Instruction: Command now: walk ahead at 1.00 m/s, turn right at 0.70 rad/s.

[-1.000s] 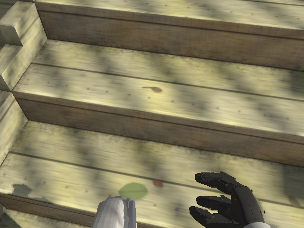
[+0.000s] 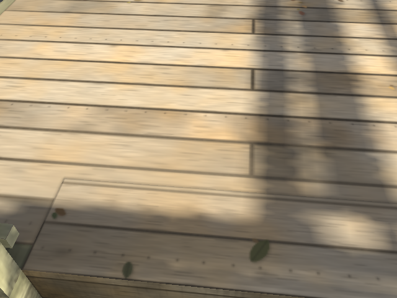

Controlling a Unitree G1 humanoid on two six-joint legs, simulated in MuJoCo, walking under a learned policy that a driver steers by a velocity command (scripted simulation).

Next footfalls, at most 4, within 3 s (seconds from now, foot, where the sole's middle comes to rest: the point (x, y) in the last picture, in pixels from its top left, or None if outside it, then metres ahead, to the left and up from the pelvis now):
0.22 right None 0.31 -0.08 -0.58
0.56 left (222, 204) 0.69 0.01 -0.41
0.98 right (331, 147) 0.94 -0.35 -0.41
1.38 left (334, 60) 1.46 -0.46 -0.41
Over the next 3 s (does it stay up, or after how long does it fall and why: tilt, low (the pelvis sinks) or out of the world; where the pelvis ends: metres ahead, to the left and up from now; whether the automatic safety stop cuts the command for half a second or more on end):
stays up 2.75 -0.44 0.37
